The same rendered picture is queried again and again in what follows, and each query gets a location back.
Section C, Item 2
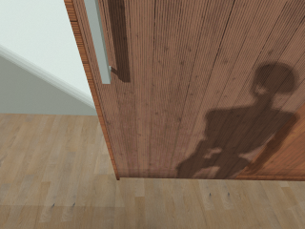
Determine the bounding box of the handle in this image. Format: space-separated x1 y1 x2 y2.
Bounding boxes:
84 0 112 84

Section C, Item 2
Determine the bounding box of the wardrobe door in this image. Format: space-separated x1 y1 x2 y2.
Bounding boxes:
72 0 305 180
239 102 305 177

